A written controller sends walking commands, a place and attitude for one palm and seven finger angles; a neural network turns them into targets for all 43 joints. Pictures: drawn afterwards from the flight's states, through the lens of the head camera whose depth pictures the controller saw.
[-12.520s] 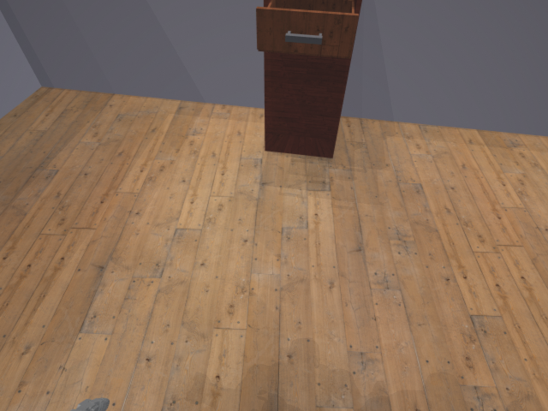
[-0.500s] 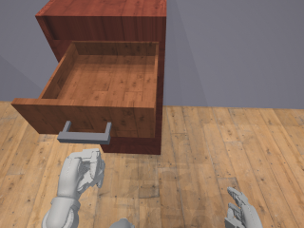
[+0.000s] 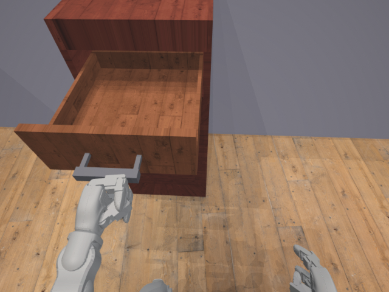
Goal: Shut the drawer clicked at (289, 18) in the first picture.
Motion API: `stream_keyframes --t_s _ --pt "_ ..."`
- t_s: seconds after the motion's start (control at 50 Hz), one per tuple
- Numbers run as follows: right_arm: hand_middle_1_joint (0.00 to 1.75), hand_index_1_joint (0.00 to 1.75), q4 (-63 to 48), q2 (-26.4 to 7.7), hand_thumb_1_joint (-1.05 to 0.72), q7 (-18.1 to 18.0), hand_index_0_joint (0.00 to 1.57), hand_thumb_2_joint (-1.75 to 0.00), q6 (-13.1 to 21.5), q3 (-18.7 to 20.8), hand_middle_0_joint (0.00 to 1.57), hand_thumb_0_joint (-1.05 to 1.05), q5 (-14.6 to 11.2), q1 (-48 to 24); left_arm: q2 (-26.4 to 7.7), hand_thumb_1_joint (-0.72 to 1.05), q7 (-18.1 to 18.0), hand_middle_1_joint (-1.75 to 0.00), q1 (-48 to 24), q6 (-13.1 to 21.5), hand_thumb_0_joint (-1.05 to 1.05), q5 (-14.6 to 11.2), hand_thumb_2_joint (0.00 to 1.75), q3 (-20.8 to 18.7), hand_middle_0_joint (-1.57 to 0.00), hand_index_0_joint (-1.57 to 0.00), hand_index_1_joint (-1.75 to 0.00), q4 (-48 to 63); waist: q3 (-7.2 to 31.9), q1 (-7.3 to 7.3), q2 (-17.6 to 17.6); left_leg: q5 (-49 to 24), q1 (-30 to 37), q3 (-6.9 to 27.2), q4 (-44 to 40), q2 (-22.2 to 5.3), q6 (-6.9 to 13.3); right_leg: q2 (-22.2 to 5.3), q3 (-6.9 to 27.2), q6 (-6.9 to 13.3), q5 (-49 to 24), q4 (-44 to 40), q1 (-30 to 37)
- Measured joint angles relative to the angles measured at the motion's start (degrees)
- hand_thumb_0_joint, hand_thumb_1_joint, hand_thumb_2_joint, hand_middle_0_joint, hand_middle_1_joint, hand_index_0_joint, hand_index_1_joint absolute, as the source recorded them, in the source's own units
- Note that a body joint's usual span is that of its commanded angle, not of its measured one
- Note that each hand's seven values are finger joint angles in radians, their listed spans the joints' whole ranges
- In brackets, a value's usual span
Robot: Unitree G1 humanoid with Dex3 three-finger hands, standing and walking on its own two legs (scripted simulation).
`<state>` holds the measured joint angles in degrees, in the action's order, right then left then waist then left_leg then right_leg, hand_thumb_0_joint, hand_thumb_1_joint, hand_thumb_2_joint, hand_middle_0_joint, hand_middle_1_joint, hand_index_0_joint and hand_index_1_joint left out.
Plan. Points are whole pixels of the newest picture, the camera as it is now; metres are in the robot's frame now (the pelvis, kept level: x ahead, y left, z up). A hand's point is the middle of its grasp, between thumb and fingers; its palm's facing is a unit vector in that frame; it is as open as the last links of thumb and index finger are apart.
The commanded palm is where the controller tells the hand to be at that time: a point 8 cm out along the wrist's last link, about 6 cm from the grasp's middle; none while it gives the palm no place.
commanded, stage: push the drawer shut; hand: left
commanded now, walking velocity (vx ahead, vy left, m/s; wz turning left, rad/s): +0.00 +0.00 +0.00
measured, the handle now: (110, 166) +0.35 +0.19 +0.06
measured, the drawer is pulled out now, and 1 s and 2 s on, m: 0.28 0.17 0.03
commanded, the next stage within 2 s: none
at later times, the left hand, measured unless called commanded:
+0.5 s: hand (131, 177) +0.33 +0.14 +0.06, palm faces -0.06 -1.00 -0.05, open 3.0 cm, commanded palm +0.33 +0.20 +0.07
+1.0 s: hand (136, 152) +0.39 +0.14 +0.06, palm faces -0.05 -1.00 -0.04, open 3.0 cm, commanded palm +0.38 +0.19 +0.07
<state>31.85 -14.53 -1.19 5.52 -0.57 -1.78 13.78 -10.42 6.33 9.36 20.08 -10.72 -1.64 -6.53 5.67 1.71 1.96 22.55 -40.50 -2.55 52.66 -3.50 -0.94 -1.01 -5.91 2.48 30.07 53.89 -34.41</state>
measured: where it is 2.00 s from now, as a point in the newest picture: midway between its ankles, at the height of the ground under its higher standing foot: outside the picture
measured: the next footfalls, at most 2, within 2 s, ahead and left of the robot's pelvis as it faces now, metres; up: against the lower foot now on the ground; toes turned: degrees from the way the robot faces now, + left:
none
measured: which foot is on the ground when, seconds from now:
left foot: down 0.00-1.00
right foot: down 0.00-1.00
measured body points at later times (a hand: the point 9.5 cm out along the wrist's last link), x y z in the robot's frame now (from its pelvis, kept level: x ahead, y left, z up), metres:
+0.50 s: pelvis -0.02 +0.01 +0.00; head +0.03 +0.00 +0.45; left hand +0.33 +0.19 +0.06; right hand +0.11 -0.24 -0.11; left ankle +0.03 +0.13 -0.69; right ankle -0.03 -0.09 -0.69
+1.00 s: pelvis -0.02 +0.02 +0.00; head +0.05 +0.02 +0.44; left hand +0.39 +0.19 +0.06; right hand +0.05 -0.24 -0.12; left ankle +0.03 +0.13 -0.69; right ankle -0.03 -0.09 -0.69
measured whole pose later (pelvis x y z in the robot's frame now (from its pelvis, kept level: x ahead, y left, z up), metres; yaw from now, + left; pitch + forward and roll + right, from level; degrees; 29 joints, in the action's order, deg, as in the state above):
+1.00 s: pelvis -0.02 +0.02 +0.00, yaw -1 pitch +13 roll -1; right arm 37.4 -14.2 0.0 1.2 -0.4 -1.3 17.5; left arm -12.7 4.0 -27.7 24.2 -7.9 -7.7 -44.9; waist 5.2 4.8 1.4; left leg 20.7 -44.9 -3.6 53.0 -3.7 0.7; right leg -0.8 -4.7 1.2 27.0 53.4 -39.0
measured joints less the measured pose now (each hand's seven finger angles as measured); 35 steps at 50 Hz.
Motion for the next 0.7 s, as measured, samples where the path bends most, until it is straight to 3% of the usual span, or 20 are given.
stream_keyframes --t_s 0.22,0.7 --pt "0.30 0.30 2.55 0.17 -0.91 -0.34 0.20 -0.90 -0.43 -0.33 0.20 0.02 -0.21 -1.26 -0.73 0.79 -0.14 -1.60 -9.08 0.68 -0.05 0.11 0.93 -0.22 -1.40 -1.40 -1.60 -8.26 -0.83 -0.17 -0.09 -0.92 -1.01 0.49 0.15 0.16 0.26 -0.10 -0.47 -0.10 -0.87 -0.01 -0.72" --pt "0.30 0.30 4.91 -0.20 -0.91 0.34 0.20 -0.90 -2.82 -0.08 0.20 0.01 -0.06 2.23 -1.55 0.77 -1.73 -1.60 -27.81 2.70 -0.02 1.45 0.90 -3.35 -1.40 -1.40 -1.60 -28.08 -1.16 1.98 -0.58 -2.30 -2.16 -0.61 -0.78 0.03 1.25 0.02 0.68 -0.93 -3.02 -1.21 -2.27"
